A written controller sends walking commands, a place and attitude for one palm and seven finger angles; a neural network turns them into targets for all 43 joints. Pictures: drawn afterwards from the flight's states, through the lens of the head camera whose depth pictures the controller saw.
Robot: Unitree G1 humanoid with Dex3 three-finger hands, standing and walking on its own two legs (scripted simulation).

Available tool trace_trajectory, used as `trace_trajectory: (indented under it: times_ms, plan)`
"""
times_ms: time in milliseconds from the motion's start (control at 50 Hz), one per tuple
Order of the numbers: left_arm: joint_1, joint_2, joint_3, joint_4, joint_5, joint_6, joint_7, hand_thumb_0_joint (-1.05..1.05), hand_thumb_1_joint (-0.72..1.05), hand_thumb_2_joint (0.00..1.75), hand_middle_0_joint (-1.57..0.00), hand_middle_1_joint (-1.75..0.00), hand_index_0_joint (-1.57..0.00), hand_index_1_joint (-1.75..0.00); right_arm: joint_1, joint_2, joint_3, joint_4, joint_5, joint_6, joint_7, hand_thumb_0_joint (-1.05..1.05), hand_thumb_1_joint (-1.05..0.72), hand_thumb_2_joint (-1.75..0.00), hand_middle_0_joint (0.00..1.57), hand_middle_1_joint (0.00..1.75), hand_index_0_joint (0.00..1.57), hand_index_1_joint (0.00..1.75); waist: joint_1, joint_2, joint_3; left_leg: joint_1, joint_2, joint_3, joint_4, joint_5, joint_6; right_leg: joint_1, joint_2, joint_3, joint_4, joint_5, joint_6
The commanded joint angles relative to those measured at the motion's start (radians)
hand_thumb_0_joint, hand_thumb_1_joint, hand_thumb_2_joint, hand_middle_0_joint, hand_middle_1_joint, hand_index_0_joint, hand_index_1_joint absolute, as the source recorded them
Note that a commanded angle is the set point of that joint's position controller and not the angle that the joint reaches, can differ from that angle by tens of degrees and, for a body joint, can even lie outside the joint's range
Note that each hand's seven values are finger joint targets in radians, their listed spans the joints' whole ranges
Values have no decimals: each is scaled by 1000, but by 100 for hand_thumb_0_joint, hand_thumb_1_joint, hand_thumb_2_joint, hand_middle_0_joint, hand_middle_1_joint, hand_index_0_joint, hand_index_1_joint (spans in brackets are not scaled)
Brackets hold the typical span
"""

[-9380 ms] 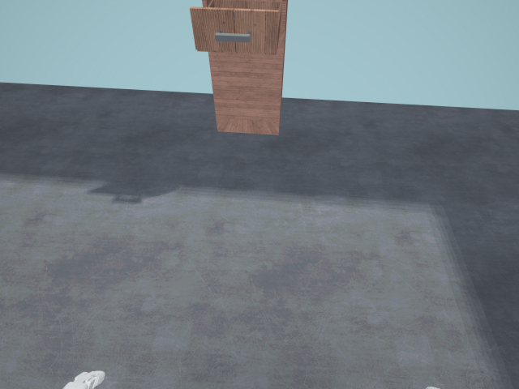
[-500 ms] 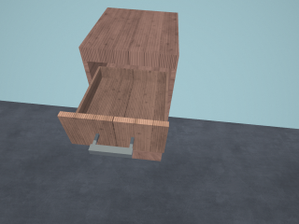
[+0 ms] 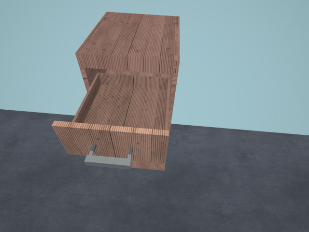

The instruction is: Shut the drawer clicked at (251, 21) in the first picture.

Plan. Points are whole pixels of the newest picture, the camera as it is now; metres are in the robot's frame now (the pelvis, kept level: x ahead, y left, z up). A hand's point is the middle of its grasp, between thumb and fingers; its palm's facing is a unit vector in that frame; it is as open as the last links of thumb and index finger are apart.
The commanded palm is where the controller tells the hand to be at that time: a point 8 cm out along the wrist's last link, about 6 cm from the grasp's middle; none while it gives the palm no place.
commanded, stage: come to a stop and stand still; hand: left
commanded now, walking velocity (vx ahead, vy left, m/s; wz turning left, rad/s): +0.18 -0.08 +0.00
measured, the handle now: (110, 155) +0.34 +0.16 -0.04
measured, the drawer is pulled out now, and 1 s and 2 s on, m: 0.30 0.30 0.30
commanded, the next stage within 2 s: look again from close up in 1.00 s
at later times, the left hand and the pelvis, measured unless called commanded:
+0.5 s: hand out of the picture +0.01 +0.15 -0.18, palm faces +0.04 -0.98 -0.21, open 7.3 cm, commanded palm none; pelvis +0.01 -0.02 +0.00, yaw +0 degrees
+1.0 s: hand out of the picture +0.01 +0.18 -0.17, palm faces +0.00 -0.97 -0.23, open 7.4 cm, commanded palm none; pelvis -0.01 -0.01 +0.00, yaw +0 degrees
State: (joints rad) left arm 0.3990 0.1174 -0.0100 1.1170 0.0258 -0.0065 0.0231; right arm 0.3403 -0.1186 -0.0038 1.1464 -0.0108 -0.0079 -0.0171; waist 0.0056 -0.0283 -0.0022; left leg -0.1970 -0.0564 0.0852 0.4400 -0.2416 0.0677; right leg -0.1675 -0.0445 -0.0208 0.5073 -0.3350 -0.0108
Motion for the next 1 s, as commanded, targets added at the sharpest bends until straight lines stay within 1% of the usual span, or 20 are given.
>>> trace_trajectory:
  times_ms: [0, 60, 120, 160, 200, 300, 380, 440, 460, 480, 500, 520, 540, 560, 600, 680, 700, 780, 880, 980]
  plan:
    - [115, 58, 9, -14, -2, -24, 4, 0, 90, 90, -20, -30, -20, -30, 55, -103, -19, -29, 0, -22, -7, 0, -90, -90, 20, 30, 20, 30, 6, 28, 143, -65, 179, -205, -138, -183, 40, -95, -16, 24, -77, -12, -50]
    - [148, 76, 16, 0, -5, -36, 9, 0, 90, 90, -20, -30, -20, -30, 48, -81, -13, -37, 2, -36, -10, 0, -90, -90, 20, 30, 20, 30, 10, -46, 94, -65, 127, -107, 15, 34, 21, -22, -61, 89, -103, 126, -72]
    - [169, 94, 21, 13, -11, -39, 23, 0, 90, 90, -20, -30, -20, -30, 29, -51, 4, -40, 2, -37, -18, 0, -90, -90, 20, 30, 20, 30, 10, -111, 90, -127, 89, -39, 98, 93, -22, 85, -127, 137, -87, 596, -88]
    - [150, 87, 11, 9, -16, -44, 30, 0, 90, 90, -20, -30, -20, -30, 47, -50, 11, -24, 5, -33, -26, 0, -90, -90, 20, 30, 20, 30, -7, -46, 49, -30, 110, -58, 57, 225, -34, 82, -122, 92, -33, 905, -59]
    - [116, 101, 10, -12, -20, -44, 36, 0, 90, 90, -20, -30, -20, -30, 65, -66, 7, -21, 12, -30, -37, 0, -90, -90, 20, 30, 20, 30, -15, 14, 34, 52, 125, -69, 53, 468, -30, 58, -104, 71, -11, 981, -28]
    - [65, 122, 29, -53, -17, -19, 42, 0, 90, 90, -20, -30, -20, -30, 18, -97, -15, -65, 15, -6, -40, 0, -90, -90, 20, 30, 20, 30, -3, 21, 43, 80, 163, -96, 36, 531, -30, 0, -111, 88, -13, 746, -35]
    - [37, 124, 33, -84, -13, -12, 41, 0, 90, 90, -20, -30, -20, -30, -3, -112, -22, -99, 10, -2, -32, 0, -90, -90, 20, 30, 20, 30, 3, 24, -6, 93, 170, -116, 25, 485, -28, -2, -107, 96, -34, 578, -41]
    - [20, 132, 30, -89, -12, -9, 40, 0, 90, 90, -20, -30, -20, -30, -22, -120, -20, -106, 8, -7, -27, 0, -90, -90, 20, 30, 20, 30, 6, 35, -37, 115, 168, -118, 21, 534, -22, 18, -100, 83, -37, 567, -33]
    - [32, 161, 38, -78, 0, -27, 66, 0, 90, 90, -20, -30, -20, -30, -106, -176, -31, -187, 15, -11, -16, 0, -90, -90, 20, 30, 20, 30, 5, 38, 51, 18, 180, -82, 208, 515, -42, -61, -108, 104, -73, 712, 0]
    - [-10, 192, 39, -138, -6, -28, 55, 0, 90, 90, -20, -30, -20, -30, -67, -125, -27, -210, 5, -2, -4, 0, -90, -90, 20, 30, 20, 30, -12, -46, 18, -73, 126, -94, 160, 48, -41, -18, -146, 154, -89, 529, -47]
    - [-60, 203, 36, -160, -2, -35, 47, 0, 90, 90, -20, -30, -20, -30, -67, -122, -23, -219, -3, 6, 3, 0, -90, -90, 20, 30, 20, 30, -25, -55, -5, -67, 104, -58, 137, -63, -53, -19, -174, 177, -101, 464, -82]
    - [-90, 200, 32, -179, -5, -33, 40, 0, 90, 90, -20, -30, -20, -30, -45, -121, -22, -226, -2, 8, 4, 0, -90, -90, 20, 30, 20, 30, -44, -51, -5, -41, 97, -64, 112, -68, -51, -61, -161, 163, -98, 323, -96]
    - [-104, 194, 31, -192, -8, -33, 37, 0, 90, 90, -20, -30, -20, -30, -30, -130, -20, -223, -4, 2, 6, 0, -90, -90, 20, 30, 20, 30, -49, 0, -12, -13, 109, -84, 75, 16, -45, -72, -126, 145, -66, 291, -91]
    - [-110, 192, 27, -199, -11, -27, 32, 0, 90, 90, -20, -30, -20, -30, -35, -145, -18, -223, -5, -3, 6, 0, -90, -90, 20, 30, 20, 30, -39, 69, 0, -12, 132, -124, 49, 107, -31, -79, -85, 105, -34, 242, -72]
    - [-90, 184, 25, -196, -10, -10, 28, 0, 90, 90, -20, -30, -20, -30, -65, -169, -15, -233, -7, -9, 2, 0, -90, -90, 20, 30, 20, 30, -5, 135, 31, -61, 173, -183, 2, 167, 3, -57, -29, 58, -17, 114, -44]
    - [-104, 185, 19, -196, -9, 1, 18, 0, 90, 90, -20, -30, -20, -30, -80, -188, -12, -242, -7, -2, 6, 0, -90, -90, 20, 30, 20, 30, -5, 7, 120, -141, 152, -200, -75, -107, -1, -90, -24, 75, -80, -59, -40]
    - [-110, 189, 21, -199, -9, 3, 15, 0, 90, 90, -20, -30, -20, -30, -80, -190, -13, -239, -10, -3, 7, 0, -90, -90, 20, 30, 20, 30, -3, 37, 124, -135, 154, -202, -93, -114, -2, -101, -26, 72, -76, -56, -40]
    - [-102, 192, 21, -198, -10, 4, 12, 0, 90, 90, -20, -30, -20, -30, -67, -207, -10, -223, -9, -9, 8, 0, -90, -90, 20, 30, 20, 30, 2, 32, 88, -134, 165, -229, -143, -171, 3, -67, -20, 59, -64, -42, -32]
    - [-86, 189, 16, -170, -13, -5, 11, 0, 90, 90, -20, -30, -20, -30, -52, -195, -2, -188, -4, -21, 5, 0, -90, -90, 20, 30, 20, 30, 3, 11, 21, -57, 151, -189, -104, -2, -1, -31, -43, 70, -87, 56, -30]
    - [-77, 181, 10, -130, -17, -12, 15, 0, 90, 90, -20, -30, -20, -30, -36, -178, 4, -138, 1, -26, -1, 0, -90, -90, 20, 30, 20, 30, -2, 11, 12, 10, 144, -149, -61, 159, -10, -25, -59, 79, -99, 160, -26]
